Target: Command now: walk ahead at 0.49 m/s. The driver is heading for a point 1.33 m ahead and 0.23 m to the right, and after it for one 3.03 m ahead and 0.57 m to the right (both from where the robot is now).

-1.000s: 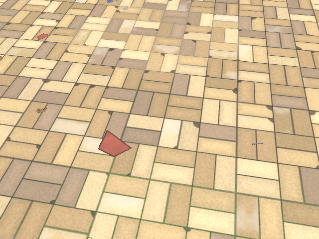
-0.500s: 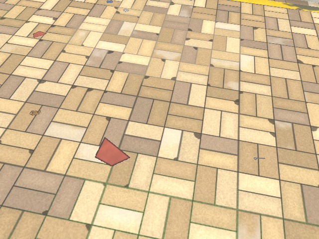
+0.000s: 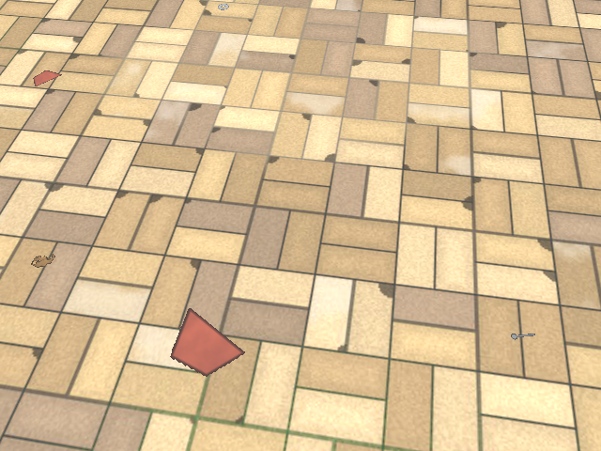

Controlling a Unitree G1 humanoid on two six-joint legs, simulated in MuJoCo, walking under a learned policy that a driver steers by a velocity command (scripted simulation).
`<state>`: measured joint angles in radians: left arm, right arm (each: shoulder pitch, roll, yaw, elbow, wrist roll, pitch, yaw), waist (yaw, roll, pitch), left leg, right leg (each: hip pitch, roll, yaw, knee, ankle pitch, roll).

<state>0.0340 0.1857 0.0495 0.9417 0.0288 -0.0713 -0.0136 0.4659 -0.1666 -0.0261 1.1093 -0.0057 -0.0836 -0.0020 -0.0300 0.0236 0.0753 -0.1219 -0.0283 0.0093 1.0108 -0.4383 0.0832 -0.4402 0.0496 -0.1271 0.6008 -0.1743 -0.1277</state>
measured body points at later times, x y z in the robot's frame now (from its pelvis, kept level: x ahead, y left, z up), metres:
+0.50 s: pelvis +0.28 +0.02 +0.00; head +0.32 +0.02 +0.45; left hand +0.17 +0.24 -0.14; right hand +0.48 -0.19 -0.11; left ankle +0.40 +0.09 -0.72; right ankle +0.10 -0.06 -0.71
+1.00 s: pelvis +0.54 -0.01 +0.01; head +0.58 -0.02 +0.46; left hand +0.77 +0.16 -0.11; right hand +0.42 -0.22 -0.14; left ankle +0.40 +0.10 -0.72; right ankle +0.65 -0.11 -0.70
